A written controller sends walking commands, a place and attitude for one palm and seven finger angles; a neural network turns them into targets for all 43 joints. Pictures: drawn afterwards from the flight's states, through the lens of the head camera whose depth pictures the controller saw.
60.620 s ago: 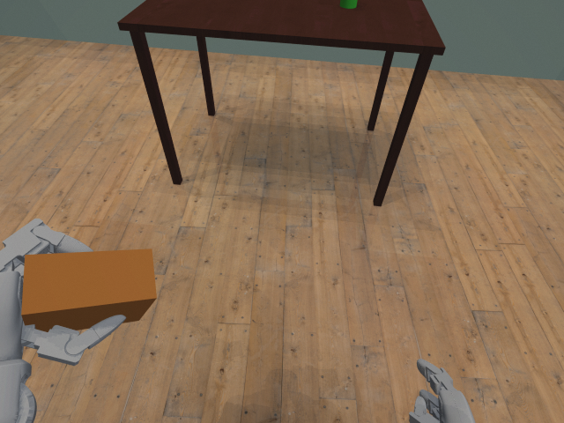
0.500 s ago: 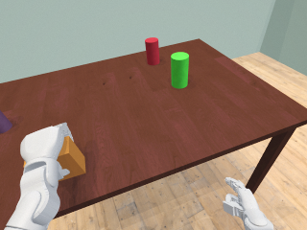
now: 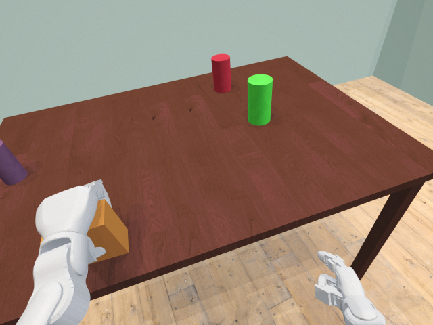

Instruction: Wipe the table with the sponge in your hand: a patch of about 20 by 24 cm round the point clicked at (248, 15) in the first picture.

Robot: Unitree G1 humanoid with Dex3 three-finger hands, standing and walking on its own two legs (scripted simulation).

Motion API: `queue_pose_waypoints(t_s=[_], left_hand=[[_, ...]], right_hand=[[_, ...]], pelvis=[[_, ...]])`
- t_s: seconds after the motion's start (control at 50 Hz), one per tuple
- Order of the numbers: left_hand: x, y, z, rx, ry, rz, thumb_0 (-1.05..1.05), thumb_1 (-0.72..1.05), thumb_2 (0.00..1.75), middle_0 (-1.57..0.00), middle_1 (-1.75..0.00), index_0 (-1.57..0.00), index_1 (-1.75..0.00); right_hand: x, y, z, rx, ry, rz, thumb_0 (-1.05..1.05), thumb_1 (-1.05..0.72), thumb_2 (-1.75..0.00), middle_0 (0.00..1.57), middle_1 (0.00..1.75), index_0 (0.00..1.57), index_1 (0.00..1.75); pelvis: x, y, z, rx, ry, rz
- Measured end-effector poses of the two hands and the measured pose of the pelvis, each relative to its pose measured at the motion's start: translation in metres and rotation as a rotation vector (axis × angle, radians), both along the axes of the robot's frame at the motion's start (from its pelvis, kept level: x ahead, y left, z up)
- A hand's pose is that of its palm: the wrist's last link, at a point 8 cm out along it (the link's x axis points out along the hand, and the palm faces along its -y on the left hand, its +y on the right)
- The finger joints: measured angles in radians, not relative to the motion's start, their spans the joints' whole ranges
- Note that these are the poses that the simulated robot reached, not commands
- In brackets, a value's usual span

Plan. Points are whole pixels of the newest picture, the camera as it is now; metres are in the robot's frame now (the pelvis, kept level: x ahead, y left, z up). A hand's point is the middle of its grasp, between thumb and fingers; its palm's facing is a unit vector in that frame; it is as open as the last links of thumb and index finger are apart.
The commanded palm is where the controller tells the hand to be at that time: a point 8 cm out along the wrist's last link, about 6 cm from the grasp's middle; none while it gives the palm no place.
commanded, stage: lift the sponge slowly off the table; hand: left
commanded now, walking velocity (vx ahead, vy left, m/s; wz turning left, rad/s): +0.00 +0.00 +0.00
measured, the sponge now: (94, 240) +0.23 +0.28 +0.06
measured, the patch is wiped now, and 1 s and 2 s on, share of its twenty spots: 1.00 1.00 1.00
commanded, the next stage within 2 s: bring the sponge back beside the body in 1.88 s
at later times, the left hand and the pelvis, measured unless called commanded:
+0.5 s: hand (88, 226) +0.23 +0.26 +0.12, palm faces +0.09 -0.14 -0.99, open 9.8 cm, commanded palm +0.19 +0.25 +0.19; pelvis +0.00 -0.01 +0.00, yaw +0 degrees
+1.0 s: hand (86, 211) +0.23 +0.25 +0.15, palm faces +0.13 -0.10 -0.99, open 9.8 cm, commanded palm +0.20 +0.25 +0.23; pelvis -0.02 -0.02 +0.00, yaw +0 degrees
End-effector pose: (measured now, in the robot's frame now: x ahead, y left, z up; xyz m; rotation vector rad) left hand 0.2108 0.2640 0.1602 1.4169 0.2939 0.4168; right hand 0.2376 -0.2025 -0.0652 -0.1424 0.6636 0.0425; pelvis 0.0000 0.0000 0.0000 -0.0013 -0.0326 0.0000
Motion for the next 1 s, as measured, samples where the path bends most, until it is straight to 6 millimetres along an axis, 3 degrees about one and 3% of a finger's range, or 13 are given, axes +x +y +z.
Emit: queue_pose_waypoints(t_s=[0.24, 0.48, 0.72, 1.0], left_hand=[[-0.007, -0.004, 0.005, -0.027, -0.002, -0.014, 0.01, -0.48, 1.06, -0.71, -1.42, -0.76, -1.38], [-0.005, -0.006, 0.008, -0.037, 0.016, -0.018, 0.0, -0.49, 1.06, -0.73, -1.39, -0.79, -1.35], [-0.016, -0.007, 0.025, -0.02, -0.018, -0.013, 0.0, -0.5, 1.06, -0.74, -1.38, -0.79, -1.34], [-0.003, -0.018, 0.044, 0.007, -0.029, -0.051, 0.0, -0.5, 1.06, -0.74, -1.38, -0.79, -1.34]], right_hand=[[0.011, 0.007, 0.009, -0.001, -0.034, 0.034, 0.01, -0.9, -0.9, 0.2, 0.3, 0.2, 0.3], [0.008, 0.004, 0.009, -0.016, -0.033, 0.041, 0.01, -0.9, -0.9, 0.2, 0.3, 0.2, 0.3], [0.003, -0.003, 0.011, -0.017, -0.049, 0.044, 0.01, -0.9, -0.9, 0.2, 0.3, 0.2, 0.3], [-0.004, -0.009, 0.011, -0.006, -0.073, 0.035, 0.01, -0.9, -0.9, 0.2, 0.3, 0.2, 0.3]], pelvis=[[0.0, -0.003, 0.001, 0.0, -0.012, 0.003], [-0.004, -0.009, 0.002, 0.002, -0.026, 0.007], [-0.012, -0.017, 0.002, 0.005, -0.043, 0.007], [-0.022, -0.023, 0.003, 0.011, -0.046, 0.008]])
